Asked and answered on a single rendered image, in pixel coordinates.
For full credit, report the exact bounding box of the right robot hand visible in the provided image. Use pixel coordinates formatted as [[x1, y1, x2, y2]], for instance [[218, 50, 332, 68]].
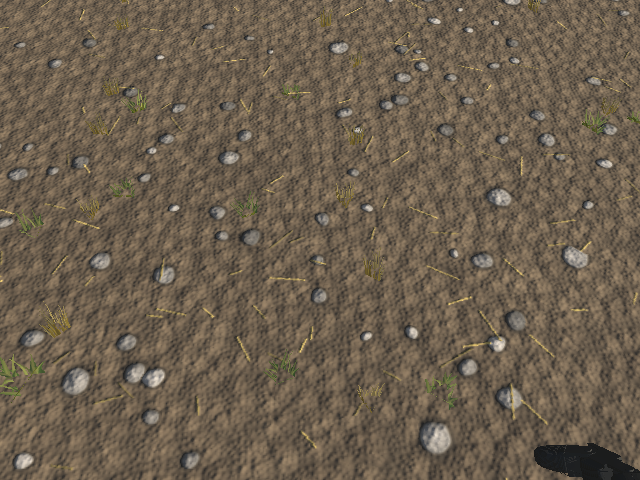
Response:
[[534, 443, 640, 480]]

